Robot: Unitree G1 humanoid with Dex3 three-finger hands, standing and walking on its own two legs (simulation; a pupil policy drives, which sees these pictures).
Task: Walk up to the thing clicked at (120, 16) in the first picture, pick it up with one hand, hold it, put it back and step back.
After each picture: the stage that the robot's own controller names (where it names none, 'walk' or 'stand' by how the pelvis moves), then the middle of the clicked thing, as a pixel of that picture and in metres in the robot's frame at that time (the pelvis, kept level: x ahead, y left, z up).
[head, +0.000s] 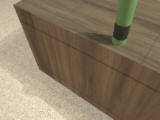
stand; (123, 19) +0.62 -0.15 +0.08
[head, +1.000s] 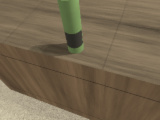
rise first; (72, 25) +0.53 +0.09 +0.11
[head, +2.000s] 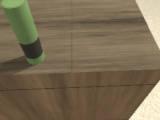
rise first; (27, 34) +0.46 +0.22 +0.12
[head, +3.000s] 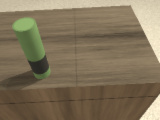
stand; (34, 52) +0.44 +0.21 +0.08
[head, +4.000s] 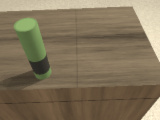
stand; (35, 52) +0.44 +0.20 +0.08
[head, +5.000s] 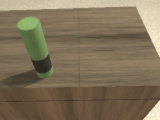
stand; (38, 51) +0.44 +0.20 +0.08
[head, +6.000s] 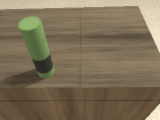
stand; (39, 51) +0.44 +0.19 +0.08
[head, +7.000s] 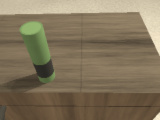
rise first; (40, 56) +0.42 +0.20 +0.08
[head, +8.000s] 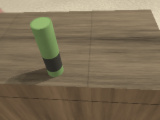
go down; (49, 50) +0.45 +0.19 +0.08
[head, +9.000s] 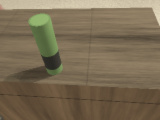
go down; (48, 48) +0.45 +0.18 +0.09
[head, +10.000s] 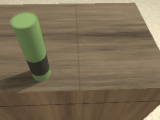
go down; (34, 52) +0.42 +0.17 +0.11
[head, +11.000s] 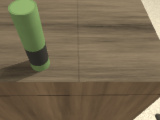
close in; (33, 41) +0.44 +0.17 +0.11
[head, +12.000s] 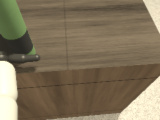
close; (12, 27) +0.45 +0.20 +0.15
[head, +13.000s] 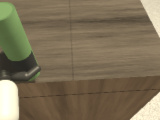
lift; (17, 49) +0.39 +0.20 +0.14
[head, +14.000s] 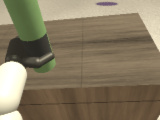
lift; (31, 30) +0.35 +0.15 +0.28
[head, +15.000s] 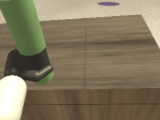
hold; (31, 43) +0.33 +0.16 +0.25
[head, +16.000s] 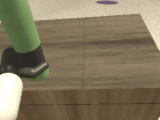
hold; (25, 41) +0.33 +0.17 +0.25
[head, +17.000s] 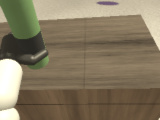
crouch; (25, 27) +0.35 +0.17 +0.28
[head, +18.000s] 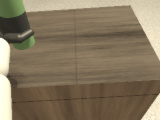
lower; (11, 8) +0.45 +0.20 +0.27
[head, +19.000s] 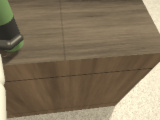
lower; out of the picture +0.49 +0.21 +0.16
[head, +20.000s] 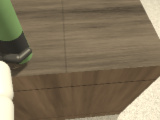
lower; (8, 29) +0.45 +0.20 +0.15
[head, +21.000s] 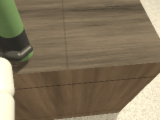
lower; (9, 26) +0.46 +0.20 +0.15
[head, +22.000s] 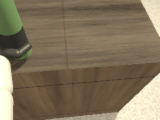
lower; (8, 23) +0.47 +0.20 +0.15
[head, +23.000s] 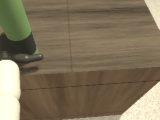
open; (17, 28) +0.45 +0.19 +0.15
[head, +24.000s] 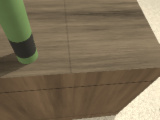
sink last; (18, 30) +0.45 +0.18 +0.14
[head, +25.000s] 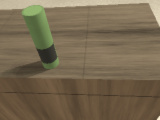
sink last; (43, 40) +0.47 +0.20 +0.13
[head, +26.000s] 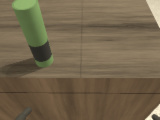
stand; (36, 37) +0.45 +0.19 +0.14
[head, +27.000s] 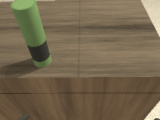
stand; (34, 37) +0.46 +0.19 +0.14
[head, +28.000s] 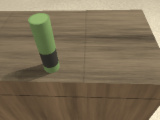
stand; (46, 46) +0.48 +0.18 +0.09
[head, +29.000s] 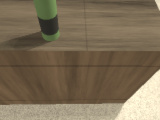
walk; (46, 10) +0.55 +0.15 +0.11
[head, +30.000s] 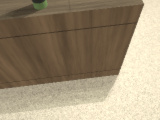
walk; out of the picture +0.77 +0.26 +0.11
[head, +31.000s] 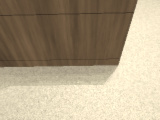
stand; out of the picture +1.08 +0.19 +0.10
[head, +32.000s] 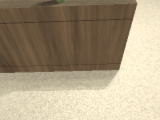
stand; out of the picture +1.07 +0.18 +0.08
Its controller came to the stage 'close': yes
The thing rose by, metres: 0.20
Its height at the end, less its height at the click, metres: +0.00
